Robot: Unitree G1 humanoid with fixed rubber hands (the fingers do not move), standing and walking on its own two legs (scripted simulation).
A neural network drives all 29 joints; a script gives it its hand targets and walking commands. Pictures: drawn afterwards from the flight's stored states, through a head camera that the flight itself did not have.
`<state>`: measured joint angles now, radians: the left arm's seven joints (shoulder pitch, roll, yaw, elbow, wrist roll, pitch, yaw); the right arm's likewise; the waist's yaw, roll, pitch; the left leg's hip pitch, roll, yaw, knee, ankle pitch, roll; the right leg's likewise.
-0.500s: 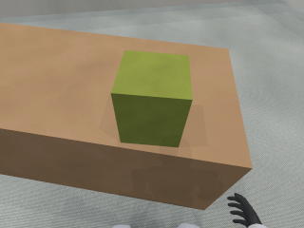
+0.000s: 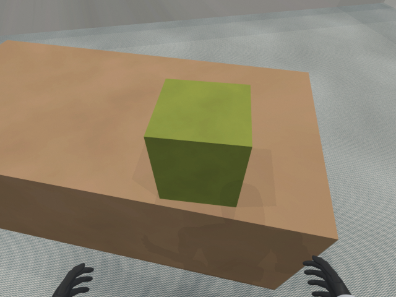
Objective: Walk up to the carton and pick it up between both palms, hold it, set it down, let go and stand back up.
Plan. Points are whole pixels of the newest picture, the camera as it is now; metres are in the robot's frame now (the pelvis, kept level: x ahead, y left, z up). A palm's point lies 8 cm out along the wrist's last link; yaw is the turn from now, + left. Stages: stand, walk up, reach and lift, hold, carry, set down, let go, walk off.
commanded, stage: walk up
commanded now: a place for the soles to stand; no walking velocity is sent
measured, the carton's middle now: (202, 145) +0.46 +0.00 +0.01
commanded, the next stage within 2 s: none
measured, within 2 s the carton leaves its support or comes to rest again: neither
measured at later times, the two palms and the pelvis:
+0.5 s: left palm out of the picture +0.04 +0.32 -0.08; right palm (329, 283) +0.15 -0.25 -0.07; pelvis -0.02 +0.02 +0.00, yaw +1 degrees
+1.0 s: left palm out of the picture +0.11 +0.38 -0.10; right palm out of the picture -0.02 -0.17 -0.07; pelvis -0.04 +0.12 +0.01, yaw -11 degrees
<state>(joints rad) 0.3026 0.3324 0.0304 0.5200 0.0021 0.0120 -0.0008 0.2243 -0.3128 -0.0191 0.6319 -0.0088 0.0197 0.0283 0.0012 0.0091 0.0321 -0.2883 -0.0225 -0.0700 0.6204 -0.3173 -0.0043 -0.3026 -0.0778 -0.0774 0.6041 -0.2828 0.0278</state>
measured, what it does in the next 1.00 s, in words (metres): steps to the left: left foot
